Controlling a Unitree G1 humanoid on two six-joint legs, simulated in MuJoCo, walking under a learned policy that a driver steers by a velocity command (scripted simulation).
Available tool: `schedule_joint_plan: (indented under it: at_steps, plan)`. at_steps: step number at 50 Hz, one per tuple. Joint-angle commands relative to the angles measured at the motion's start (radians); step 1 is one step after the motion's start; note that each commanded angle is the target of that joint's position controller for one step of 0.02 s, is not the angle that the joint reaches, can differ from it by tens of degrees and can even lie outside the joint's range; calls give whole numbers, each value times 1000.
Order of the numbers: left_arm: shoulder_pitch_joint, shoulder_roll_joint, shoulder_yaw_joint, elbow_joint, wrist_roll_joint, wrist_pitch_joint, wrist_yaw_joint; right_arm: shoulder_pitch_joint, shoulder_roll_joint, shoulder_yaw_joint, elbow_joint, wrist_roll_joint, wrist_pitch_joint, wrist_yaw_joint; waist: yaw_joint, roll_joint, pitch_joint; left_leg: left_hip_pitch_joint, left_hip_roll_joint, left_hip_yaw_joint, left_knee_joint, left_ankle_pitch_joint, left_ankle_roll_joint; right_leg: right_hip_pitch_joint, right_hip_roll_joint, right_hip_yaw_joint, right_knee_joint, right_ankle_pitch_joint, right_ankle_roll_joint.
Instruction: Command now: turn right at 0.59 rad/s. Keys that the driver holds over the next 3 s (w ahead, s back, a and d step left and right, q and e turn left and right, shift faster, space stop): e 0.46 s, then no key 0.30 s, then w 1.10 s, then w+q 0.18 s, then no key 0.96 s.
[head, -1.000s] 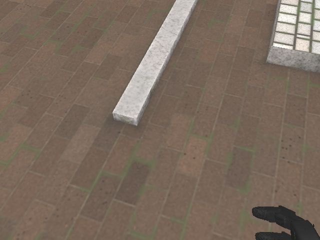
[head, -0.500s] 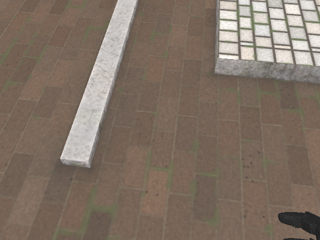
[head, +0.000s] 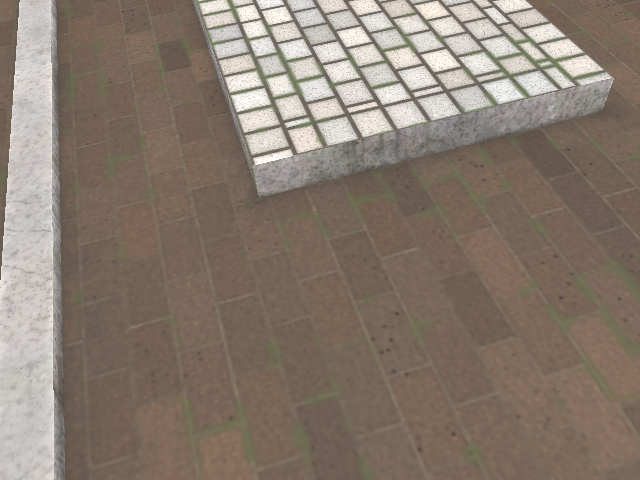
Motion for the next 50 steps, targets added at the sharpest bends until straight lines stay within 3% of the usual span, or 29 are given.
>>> schedule_joint_plan:
  at_steps: [1,2,3,4,6,8,14,20,23,24,25,26,27,28,29,31,34,38,39,40,41,42,44,47,50]
  plan:
    - [65,245,60,-53,21,-10,36,-109,-87,-22,-138,15,14,-6,32,-180,81,-198,-42,-171,326,-157,-20,-71,-320,493,-479,2,-182]
    - [-4,212,52,-62,10,-13,40,-57,-86,-21,-115,20,11,3,-17,-162,83,-166,-45,-175,337,-55,-12,-91,-239,397,-462,-6,-140]
    - [-55,201,53,-78,6,-17,39,-5,-94,-27,-86,10,5,8,-38,-164,47,-150,-54,-167,367,7,-7,-45,-181,342,-441,26,-116]
    - [-66,173,47,-88,-3,-23,39,31,-102,-31,-61,-4,3,14,-37,-167,13,-142,-60,-153,408,29,-9,-7,-156,310,-418,132,-120]
    - [-22,148,43,-85,-17,-34,32,25,-101,-34,-67,-2,3,21,-22,-124,-39,-150,-63,-162,432,20,-17,81,-159,318,-385,268,-133]
    - [30,155,50,-74,-21,-42,32,-9,-85,-28,-86,4,6,17,2,-121,-46,-190,-58,-173,391,8,-27,166,-169,351,-365,323,-148]
    - [110,179,67,-75,-8,-44,39,-70,-87,-18,-127,15,0,5,52,-145,-79,-165,-79,-192,198,-78,-26,264,-192,469,-321,392,-188]
    - [59,196,79,-90,-3,-37,26,-42,-90,-6,-143,29,-17,-1,27,-152,-104,42,-137,-198,19,-101,10,174,-151,549,-294,479,-158]
    - [-7,181,77,-97,-16,-31,26,50,-81,-2,-122,29,-29,-17,-38,-141,-97,271,-146,-187,-279,43,29,56,-82,547,-263,364,-75]
    - [-1,147,67,-100,-24,-34,32,71,-117,-10,-114,19,-36,-27,-40,-83,-101,380,-57,-249,-390,82,47,-35,-27,490,-205,194,-17]
    - [90,62,48,-96,-20,-37,36,35,-189,-18,-137,7,-35,-32,18,143,-122,460,200,-504,-473,-4,102,-143,99,305,16,-111,40]
    - [65,137,67,-100,1,-37,46,-25,-245,-29,-160,1,-27,-20,1,187,-43,306,309,-656,-484,89,213,-249,190,160,168,-239,56]
    - [47,175,78,-92,18,-36,45,-14,-188,-19,-153,2,-28,-11,9,104,-23,251,294,-607,-456,170,251,-208,123,179,307,-207,61]
    - [61,165,77,-70,13,-33,37,-56,-129,-2,-152,11,-33,-2,34,74,-4,219,226,-505,-440,226,234,-189,117,181,365,-149,62]
    - [87,149,74,-50,3,-27,29,-88,-108,4,-157,9,-35,2,49,86,-3,218,161,-412,-426,286,209,-173,119,172,410,-100,71]
    - [104,132,66,-32,-3,-21,17,-79,-98,7,-150,10,-41,-2,41,126,-31,272,117,-335,-398,434,206,-175,120,144,450,-74,91]
    - [43,104,48,-32,-10,-14,21,-8,-93,9,-116,13,-48,-2,0,111,-42,357,125,-317,-372,509,222,-177,100,133,349,-75,111]
    - [4,66,18,-15,-15,-7,28,21,-106,9,-80,8,-48,5,-23,148,-53,361,118,-305,-346,484,219,-31,56,60,62,-122,100]
    - [5,65,11,-8,-15,-8,31,40,-116,6,-70,3,-45,11,-34,160,-70,351,114,-315,-360,372,219,19,57,23,-4,-135,89]
    - [-3,84,14,2,-14,-12,32,63,-113,7,-60,4,-42,15,-37,132,-52,302,104,-329,-402,183,210,34,63,6,-19,-117,67]
    - [0,101,19,14,-3,-19,25,63,-130,1,-51,7,-39,17,-28,97,-14,281,95,-333,-454,-69,201,-3,70,-2,20,-112,45]
    - [-11,93,14,18,9,-27,17,58,-147,-5,-44,5,-37,19,-26,100,29,274,106,-362,-486,-204,201,-31,68,-12,29,-123,33]
    - [-47,68,4,18,16,-46,10,75,-147,-10,-20,7,-42,25,-28,88,82,259,115,-380,-512,-248,205,-46,52,-29,4,-102,19]
    - [-54,47,-4,31,9,-78,12,86,-146,-16,10,9,-55,28,-17,63,78,258,102,-353,-498,-231,204,16,51,-50,-104,-97,2]
    - [-1,30,-4,69,7,-102,19,71,-131,-16,31,16,-59,28,25,39,91,204,53,-290,-424,-239,173,158,67,-62,-293,-37,-29]
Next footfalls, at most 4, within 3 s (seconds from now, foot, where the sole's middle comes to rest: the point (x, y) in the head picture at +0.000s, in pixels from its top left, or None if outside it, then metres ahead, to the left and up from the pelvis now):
0.48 left None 0.07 0.11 -0.76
0.78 right None -0.03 -0.10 -0.76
1.40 left None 0.36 -0.03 -0.76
1.98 right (499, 431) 0.60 -0.30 -0.76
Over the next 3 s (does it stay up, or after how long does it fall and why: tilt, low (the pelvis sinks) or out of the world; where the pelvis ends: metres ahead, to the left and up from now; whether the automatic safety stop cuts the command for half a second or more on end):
stays up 0.67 -0.23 0.02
